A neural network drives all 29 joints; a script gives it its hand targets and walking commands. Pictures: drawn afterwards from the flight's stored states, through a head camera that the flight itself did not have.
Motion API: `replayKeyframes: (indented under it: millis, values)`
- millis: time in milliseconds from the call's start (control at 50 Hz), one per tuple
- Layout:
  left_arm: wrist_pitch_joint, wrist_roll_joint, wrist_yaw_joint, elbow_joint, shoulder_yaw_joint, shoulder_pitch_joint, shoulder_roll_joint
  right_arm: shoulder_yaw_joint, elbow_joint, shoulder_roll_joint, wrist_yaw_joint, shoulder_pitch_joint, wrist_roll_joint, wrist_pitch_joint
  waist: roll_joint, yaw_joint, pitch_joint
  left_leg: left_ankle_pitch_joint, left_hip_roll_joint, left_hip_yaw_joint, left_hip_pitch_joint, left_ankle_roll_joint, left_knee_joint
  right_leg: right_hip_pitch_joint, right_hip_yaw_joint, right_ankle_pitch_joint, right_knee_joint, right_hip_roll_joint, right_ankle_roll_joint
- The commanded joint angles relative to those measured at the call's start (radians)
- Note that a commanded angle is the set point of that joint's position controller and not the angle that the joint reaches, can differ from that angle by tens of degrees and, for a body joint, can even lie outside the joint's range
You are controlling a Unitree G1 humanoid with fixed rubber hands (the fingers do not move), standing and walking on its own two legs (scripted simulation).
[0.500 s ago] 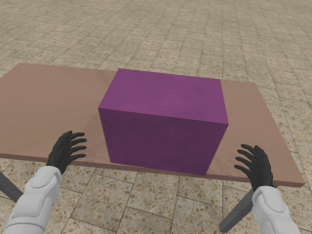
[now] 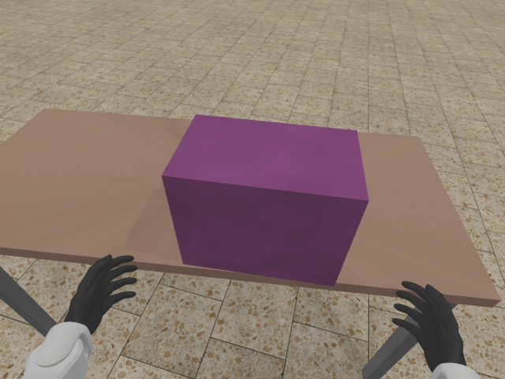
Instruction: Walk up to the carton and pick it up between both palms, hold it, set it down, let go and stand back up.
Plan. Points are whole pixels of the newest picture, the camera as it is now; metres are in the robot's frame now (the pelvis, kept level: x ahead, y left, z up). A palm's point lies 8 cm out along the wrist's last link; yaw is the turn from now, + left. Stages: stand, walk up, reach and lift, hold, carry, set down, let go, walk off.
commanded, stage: set down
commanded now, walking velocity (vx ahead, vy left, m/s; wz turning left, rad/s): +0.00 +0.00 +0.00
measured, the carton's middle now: (265, 200) +0.44 +0.01 +0.04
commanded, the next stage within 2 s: let go in 1.40 s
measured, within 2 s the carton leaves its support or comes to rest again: neither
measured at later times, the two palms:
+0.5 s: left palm (92, 326) +0.19 +0.26 +0.02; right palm (428, 356) +0.19 -0.22 +0.02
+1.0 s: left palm (102, 347) +0.18 +0.25 -0.03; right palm (413, 372) +0.18 -0.22 -0.04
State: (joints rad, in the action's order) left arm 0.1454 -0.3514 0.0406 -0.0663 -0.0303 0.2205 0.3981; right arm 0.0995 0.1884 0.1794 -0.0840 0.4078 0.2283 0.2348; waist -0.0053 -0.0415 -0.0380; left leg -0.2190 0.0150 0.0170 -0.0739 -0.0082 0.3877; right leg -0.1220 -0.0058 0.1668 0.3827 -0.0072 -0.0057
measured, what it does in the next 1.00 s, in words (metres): stands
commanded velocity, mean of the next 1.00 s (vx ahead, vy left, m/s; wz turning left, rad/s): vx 0.00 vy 0.00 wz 0.00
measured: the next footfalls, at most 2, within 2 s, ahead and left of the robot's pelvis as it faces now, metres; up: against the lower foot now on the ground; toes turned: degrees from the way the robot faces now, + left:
none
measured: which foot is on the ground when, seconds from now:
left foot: down 0.00-1.00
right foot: down 0.00-1.00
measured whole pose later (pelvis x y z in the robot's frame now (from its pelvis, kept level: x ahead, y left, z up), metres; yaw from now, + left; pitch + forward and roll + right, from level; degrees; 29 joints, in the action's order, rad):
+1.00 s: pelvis +0.03 +0.01 +0.00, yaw -1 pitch -5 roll -1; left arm 0.08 -0.17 0.01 -0.24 0.02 0.33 0.29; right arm 0.04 -0.29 0.20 0.01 0.38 0.12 -0.08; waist 0.01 -0.04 -0.09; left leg -0.26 0.02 0.04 -0.02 0.00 0.37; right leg -0.05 -0.03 0.18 0.33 0.00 -0.02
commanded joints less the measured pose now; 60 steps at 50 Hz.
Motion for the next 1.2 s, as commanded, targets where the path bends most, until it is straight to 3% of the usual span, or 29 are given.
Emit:
replayKeyframes:
  millis: [0, 80, 140, 160, 280, 400, 420, 440, 480, 500, 540, 560, 600, 640, 660, 680, 760, 780, 800, 820, 860, 920, 980, 1000, 1040, 1060, 1100, 1140, 1180]
  values:
    - [-0.063, -0.001, 0.0, 0.232, -0.079, -0.173, 0.163, 0.049, 0.222, 0.104, 0.003, -0.088, 0.007, -0.042, 0.062, 0.024, 0.054, -0.055, 0.021, -0.02, -0.185, 0.002, -0.152, 0.154, -0.064, 0.039, -0.077, -0.003, 0.038]
    - [-0.05, 0.046, 0.014, 0.182, -0.127, -0.079, 0.175, 0.028, 0.228, 0.088, -0.003, -0.03, -0.004, -0.054, 0.038, -0.016, 0.015, 0.021, -0.003, 0.007, -0.129, -0.01, -0.128, 0.144, -0.07, 0.03, -0.111, -0.014, 0.038]
    - [-0.041, 0.071, -0.001, 0.224, -0.101, -0.111, 0.152, 0.039, 0.188, 0.116, 0.01, -0.089, -0.023, -0.048, 0.096, -0.018, -0.052, -0.061, 0.016, -0.004, -0.189, -0.011, -0.161, 0.141, -0.058, 0.081, -0.097, -0.002, 0.042]
    - [-0.038, 0.059, 0.005, 0.171, -0.099, -0.07, 0.149, 0.042, 0.201, 0.092, 0.003, -0.045, -0.042, -0.057, 0.014, 0.006, -0.053, -0.043, 0.007, 0.004, -0.168, 0.0, -0.152, 0.134, -0.056, 0.066, -0.111, -0.004, 0.041]
    - [-0.09, 0.036, -0.004, 0.304, -0.115, -0.065, 0.196, 0.034, 0.262, 0.083, -0.006, -0.003, -0.022, -0.12, 0.038, -0.012, 0.062, 0.087, -0.012, 0.02, -0.095, -0.007, -0.103, 0.132, -0.064, -0.017, -0.098, -0.026, 0.028]
    - [-0.095, 0.079, 0.009, 0.181, -0.081, 0.001, 0.146, 0.032, 0.106, 0.107, 0.008, 0.013, -0.052, -0.152, 0.042, 0.026, -0.018, 0.187, -0.005, 0.009, -0.048, -0.032, -0.097, 0.121, -0.052, -0.072, -0.122, -0.001, 0.04]
    - [-0.114, 0.072, -0.016, 0.304, -0.07, 0.0, 0.145, 0.054, 0.163, 0.136, 0.021, -0.02, -0.035, -0.183, 0.06, 0.003, 0.053, 0.219, -0.009, 0.008, -0.031, -0.04, -0.096, 0.123, -0.041, -0.104, -0.109, 0.007, 0.043]
    - [-0.086, 0.099, 0.007, 0.147, -0.082, 0.017, 0.119, 0.009, 0.034, 0.088, 0.016, 0.023, -0.057, -0.159, 0.033, 0.017, -0.025, 0.175, -0.015, 0.013, -0.031, -0.028, -0.094, 0.099, -0.063, -0.043, -0.14, -0.002, 0.043]
    - [-0.104, 0.071, -0.001, 0.248, -0.073, 0.034, 0.117, 0.009, 0.123, 0.098, 0.02, 0.023, -0.022, -0.193, 0.071, 0.008, 0.056, 0.272, -0.007, 0.02, -0.029, -0.038, -0.088, 0.162, -0.055, -0.149, -0.113, 0.008, 0.044]
    - [-0.075, 0.122, 0.004, 0.106, -0.059, 0.056, 0.075, 0.007, -0.032, 0.12, 0.036, 0.018, -0.044, -0.17, 0.077, 0.008, -0.025, 0.275, 0.001, 0.011, -0.006, -0.056, -0.096, 0.12, -0.045, -0.101, -0.119, 0.026, 0.059]
    - [-0.085, 0.124, 0.019, 0.087, -0.092, 0.056, 0.121, -0.018, 0.015, 0.099, 0.028, 0.021, -0.075, -0.198, 0.014, 0.003, -0.004, 0.246, -0.016, 0.023, -0.037, -0.041, -0.099, 0.15, -0.054, -0.094, -0.133, 0.017, 0.041]
    - [-0.096, 0.123, -0.003, 0.161, -0.091, 0.04, 0.117, -0.01, 0.047, 0.13, 0.047, -0.028, -0.049, -0.221, 0.036, -0.037, 0.05, 0.239, -0.013, 0.023, -0.041, -0.054, -0.096, 0.154, -0.034, -0.083, -0.112, 0.031, 0.045]
    - [-0.094, 0.17, -0.008, 0.032, -0.087, 0.057, 0.085, 0.004, -0.135, 0.144, 0.057, -0.004, -0.1, -0.229, 0.051, -0.018, -0.029, 0.288, -0.016, 0.027, -0.013, -0.056, -0.094, 0.117, -0.035, -0.093, -0.123, 0.034, 0.049]
    - [-0.148, 0.128, -0.03, 0.251, -0.076, 0.055, 0.111, 0.007, 0.012, 0.149, 0.057, -0.01, -0.047, -0.299, 0.076, -0.035, 0.087, 0.378, -0.015, 0.026, -0.006, -0.058, -0.073, 0.16, -0.033, -0.204, -0.093, 0.029, 0.043]
    - [-0.145, 0.111, -0.029, 0.201, -0.052, 0.062, 0.092, 0.024, -0.014, 0.151, 0.056, 0.004, -0.07, -0.311, 0.014, 0.009, 0.071, 0.389, -0.019, 0.025, 0.024, -0.051, -0.069, 0.124, -0.024, -0.221, -0.098, 0.032, 0.045]
    - [-0.127, 0.159, -0.022, 0.037, -0.053, 0.064, 0.063, 0.004, -0.183, 0.149, 0.066, 0.008, -0.087, -0.293, 0.033, 0.002, 0.022, 0.376, -0.013, 0.026, 0.041, -0.057, -0.069, 0.089, -0.03, -0.173, -0.113, 0.036, 0.054]
    - [-0.144, 0.153, -0.014, 0.056, -0.056, 0.084, 0.074, -0.017, -0.205, 0.134, 0.058, 0.025, -0.095, -0.336, 0.028, 0.006, 0.063, 0.381, -0.028, 0.036, 0.03, -0.056, -0.054, 0.136, -0.035, -0.207, -0.11, 0.031, 0.044]
    - [-0.129, 0.175, -0.016, 0.016, -0.041, 0.069, 0.089, -0.002, -0.256, 0.141, 0.061, -0.018, -0.083, -0.34, 0.084, -0.001, 0.024, 0.376, -0.026, 0.033, 0.017, -0.068, -0.065, 0.122, -0.027, -0.188, -0.102, 0.032, 0.049]
    - [-0.158, 0.154, -0.037, 0.165, -0.044, 0.053, 0.062, -0.006, -0.136, 0.147, 0.072, -0.044, -0.055, -0.378, 0.058, -0.028, 0.126, 0.395, -0.01, 0.025, 0.032, -0.07, -0.059, 0.127, -0.016, -0.193, -0.086, 0.053, 0.053]
    - [-0.139, 0.171, -0.034, 0.05, -0.038, 0.063, 0.069, 0.001, -0.23, 0.134, 0.074, -0.033, -0.077, -0.364, 0.067, -0.01, 0.041, 0.368, -0.021, 0.034, 0.016, -0.068, -0.065, 0.11, -0.019, -0.174, -0.099, 0.04, 0.053]
    - [-0.147, 0.169, -0.048, 0.124, -0.026, 0.066, 0.05, 0.008, -0.202, 0.164, 0.08, -0.034, -0.079, -0.386, 0.078, -0.005, 0.082, 0.443, -0.016, 0.022, 0.029, -0.076, -0.058, 0.129, -0.009, -0.217, -0.084, 0.053, 0.055]
    - [-0.103, 0.183, -0.029, -0.087, -0.01, 0.07, 0.018, 0.014, -0.354, 0.152, 0.086, -0.035, -0.129, -0.359, 0.052, 0.025, -0.012, 0.317, -0.011, 0.021, -0.001, -0.073, -0.068, 0.093, -0.016, -0.114, -0.098, 0.055, 0.059]
    - [-0.087, 0.199, -0.03, -0.081, -0.013, 0.044, 0.025, 0.008, -0.36, 0.142, 0.08, -0.073, -0.148, -0.36, 0.031, 0.021, -0.009, 0.32, -0.026, 0.044, -0.004, -0.072, -0.069, 0.111, -0.012, -0.142, -0.1, 0.044, 0.048]
    - [-0.124, 0.182, -0.052, 0.098, -0.014, 0.048, 0.025, 0.005, -0.265, 0.157, 0.089, -0.084, -0.105, -0.389, 0.054, -0.007, 0.087, 0.371, -0.015, 0.026, 0.009, -0.073, -0.07, 0.121, -0.01, -0.191, -0.081, 0.05, 0.05]
    - [-0.085, 0.228, -0.046, -0.118, -0.017, 0.031, -0.001, -0.009, -0.447, 0.126, 0.099, -0.095, -0.14, -0.361, 0.051, 0.013, 0.009, 0.321, -0.022, 0.04, 0.029, -0.078, -0.062, 0.067, -0.012, -0.103, -0.105, 0.046, 0.056]
    - [-0.12, 0.189, -0.06, 0.102, -0.033, 0.022, 0.042, 0.0, -0.242, 0.16, 0.091, -0.12, -0.106, -0.398, 0.061, -0.002, 0.112, 0.416, -0.017, 0.036, 0.037, -0.073, -0.06, 0.128, -0.008, -0.22, -0.078, 0.051, 0.037]
    - [-0.062, 0.266, -0.045, -0.218, -0.024, 0.004, -0.028, -0.003, -0.516, 0.14, 0.104, -0.133, -0.176, -0.355, 0.033, 0.011, -0.047, 0.264, -0.026, 0.053, -0.004, -0.069, -0.082, 0.066, -0.007, -0.098, -0.105, 0.049, 0.058]
    - [-0.096, 0.225, -0.05, -0.063, -0.004, -0.015, -0.001, -0.021, -0.416, 0.107, 0.09, -0.128, -0.158, -0.381, 0.026, 0.011, 0.048, 0.227, -0.016, 0.046, -0.032, -0.061, -0.084, 0.137, -0.014, -0.119, -0.083, 0.045, 0.046]
    - [-0.079, 0.237, -0.056, -0.144, -0.009, -0.041, -0.031, 0.007, -0.503, 0.139, 0.106, -0.207, -0.188, -0.374, 0.042, 0.007, -0.009, 0.236, -0.012, 0.045, -0.033, -0.067, -0.093, 0.087, 0.001, -0.078, -0.083, 0.045, 0.054]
